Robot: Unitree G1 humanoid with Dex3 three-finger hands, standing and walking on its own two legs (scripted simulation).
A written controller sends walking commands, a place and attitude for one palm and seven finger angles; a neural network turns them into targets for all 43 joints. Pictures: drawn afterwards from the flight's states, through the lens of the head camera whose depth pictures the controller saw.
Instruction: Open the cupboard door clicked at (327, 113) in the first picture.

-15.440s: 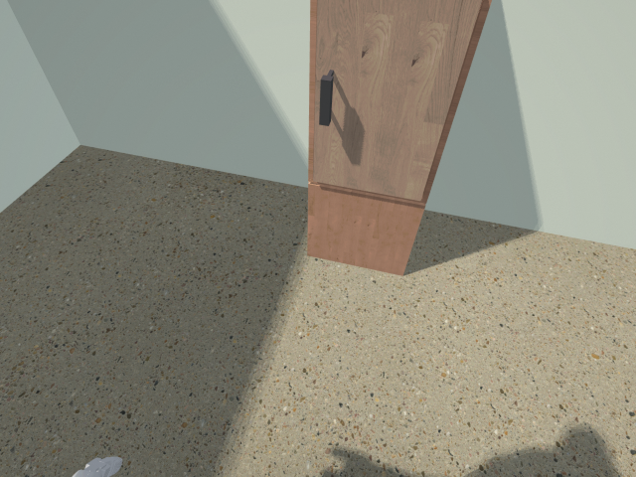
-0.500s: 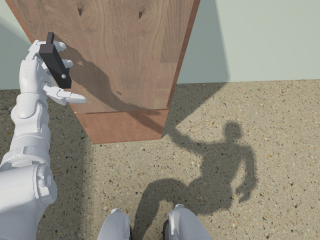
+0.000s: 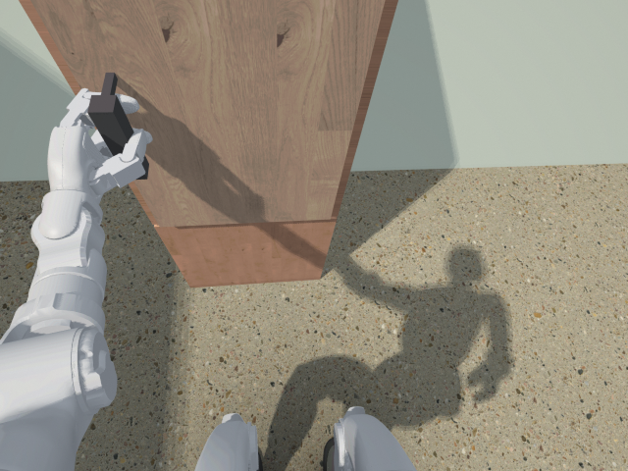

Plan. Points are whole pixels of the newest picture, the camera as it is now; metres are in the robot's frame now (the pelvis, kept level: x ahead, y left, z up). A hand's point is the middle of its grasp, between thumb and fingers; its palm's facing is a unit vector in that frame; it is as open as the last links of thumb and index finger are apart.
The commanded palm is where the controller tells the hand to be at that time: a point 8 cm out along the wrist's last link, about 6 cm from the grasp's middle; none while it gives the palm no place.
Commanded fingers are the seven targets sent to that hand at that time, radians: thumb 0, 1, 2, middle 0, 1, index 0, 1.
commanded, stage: close the thumb around the handle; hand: left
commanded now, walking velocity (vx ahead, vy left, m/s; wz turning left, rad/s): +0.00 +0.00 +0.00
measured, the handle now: (124, 128) +0.54 +0.22 +0.05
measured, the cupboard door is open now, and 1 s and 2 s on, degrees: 0 35 48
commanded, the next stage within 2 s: pull the door open along its arc in 0.10 s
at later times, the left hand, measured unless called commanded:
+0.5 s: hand (135, 172) +0.46 +0.20 +0.06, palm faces +0.04 -1.00 -0.01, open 6.4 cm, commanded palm +0.40 +0.24 +0.06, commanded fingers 0.00 0.90 0.90 -0.40 -1.35 -0.40 -1.35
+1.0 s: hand (214, 277) +0.33 +0.10 +0.07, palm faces +0.46 -0.89 +0.05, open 6.6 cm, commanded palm +0.26 +0.12 +0.06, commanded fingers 0.00 0.90 0.90 -0.40 -1.35 -0.40 -1.35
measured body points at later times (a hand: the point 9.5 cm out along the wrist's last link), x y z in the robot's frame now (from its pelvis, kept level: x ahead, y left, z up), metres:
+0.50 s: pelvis +0.01 +0.00 +0.01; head +0.12 +0.01 +0.44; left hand +0.46 +0.25 +0.07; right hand +0.04 -0.26 -0.11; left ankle +0.01 +0.10 -0.65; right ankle +0.01 -0.12 -0.65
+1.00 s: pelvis +0.02 -0.01 +0.01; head +0.08 -0.01 +0.46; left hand +0.30 +0.14 +0.07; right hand +0.22 -0.21 -0.08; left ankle +0.01 +0.10 -0.65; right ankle +0.01 -0.12 -0.65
